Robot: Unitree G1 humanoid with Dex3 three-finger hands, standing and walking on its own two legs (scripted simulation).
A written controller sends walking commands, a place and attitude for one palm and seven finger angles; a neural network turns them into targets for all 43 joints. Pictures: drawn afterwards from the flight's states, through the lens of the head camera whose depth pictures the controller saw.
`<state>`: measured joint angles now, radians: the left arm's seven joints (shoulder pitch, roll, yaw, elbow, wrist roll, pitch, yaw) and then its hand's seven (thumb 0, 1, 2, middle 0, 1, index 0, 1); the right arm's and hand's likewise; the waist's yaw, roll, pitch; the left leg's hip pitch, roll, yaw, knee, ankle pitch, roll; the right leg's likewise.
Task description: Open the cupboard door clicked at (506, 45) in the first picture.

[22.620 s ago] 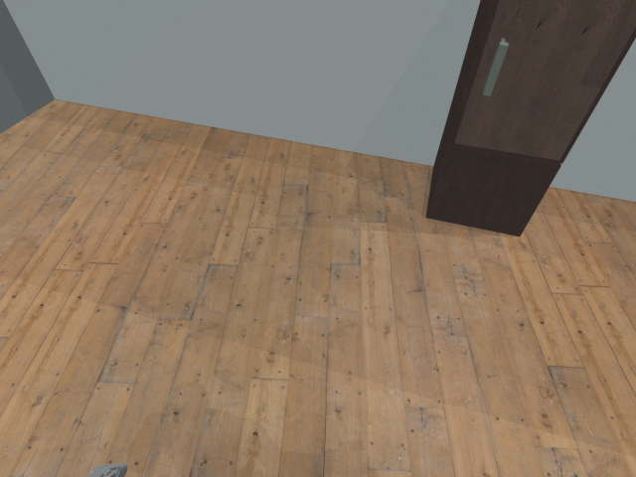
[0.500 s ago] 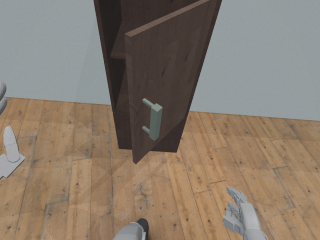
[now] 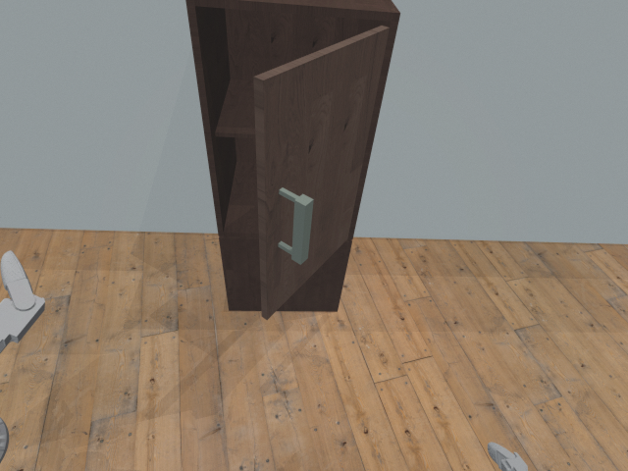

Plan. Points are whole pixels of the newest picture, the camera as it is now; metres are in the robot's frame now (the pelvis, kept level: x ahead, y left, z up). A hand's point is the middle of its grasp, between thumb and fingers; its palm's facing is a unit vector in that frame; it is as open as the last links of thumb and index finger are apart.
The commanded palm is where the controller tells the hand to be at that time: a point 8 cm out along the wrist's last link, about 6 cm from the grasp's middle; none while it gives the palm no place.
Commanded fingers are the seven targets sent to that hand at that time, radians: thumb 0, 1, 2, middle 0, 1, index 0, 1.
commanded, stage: stop stepping back and stand still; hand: left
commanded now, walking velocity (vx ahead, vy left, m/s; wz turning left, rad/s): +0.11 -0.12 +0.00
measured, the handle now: (292, 226) +0.56 +0.06 -0.03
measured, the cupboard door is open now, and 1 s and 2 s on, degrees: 51 51 51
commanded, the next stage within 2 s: let the arm hang, fingers relaxed in 0.76 s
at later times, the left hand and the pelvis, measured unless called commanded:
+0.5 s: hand (55, 311) +0.21 +0.26 +0.17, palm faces +0.44 -0.78 -0.45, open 7.4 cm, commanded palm +0.15 +0.30 +0.19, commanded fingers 0.00 0.90 0.90 -0.20 -0.30 -0.20 -0.30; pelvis +0.02 -0.01 +0.01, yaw +1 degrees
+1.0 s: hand (97, 410) +0.20 +0.27 -0.02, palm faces +0.14 -0.88 -0.46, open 7.4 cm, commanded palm none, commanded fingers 0.00 0.90 0.90 -0.20 -0.30 -0.20 -0.30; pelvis +0.01 +0.02 +0.01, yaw +2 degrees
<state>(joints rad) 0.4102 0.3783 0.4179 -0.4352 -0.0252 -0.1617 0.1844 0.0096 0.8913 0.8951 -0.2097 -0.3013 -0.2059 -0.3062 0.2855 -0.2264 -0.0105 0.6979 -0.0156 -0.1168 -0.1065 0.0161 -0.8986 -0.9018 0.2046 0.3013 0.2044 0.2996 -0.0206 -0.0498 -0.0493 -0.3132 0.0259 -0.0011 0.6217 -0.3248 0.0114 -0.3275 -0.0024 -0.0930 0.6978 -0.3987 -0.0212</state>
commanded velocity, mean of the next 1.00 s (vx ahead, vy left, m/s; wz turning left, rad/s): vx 0.02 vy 0.01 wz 0.00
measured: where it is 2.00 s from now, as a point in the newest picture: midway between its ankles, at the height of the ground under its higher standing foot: outside the picture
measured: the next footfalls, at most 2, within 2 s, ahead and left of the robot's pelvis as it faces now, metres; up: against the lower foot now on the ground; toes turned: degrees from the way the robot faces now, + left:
left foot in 0.40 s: +0.08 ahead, +0.12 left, +0.00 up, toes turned +4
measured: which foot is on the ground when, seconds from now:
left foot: down 0.00-0.16, up 0.18-0.38, down 0.40-1.00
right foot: down 0.00-1.00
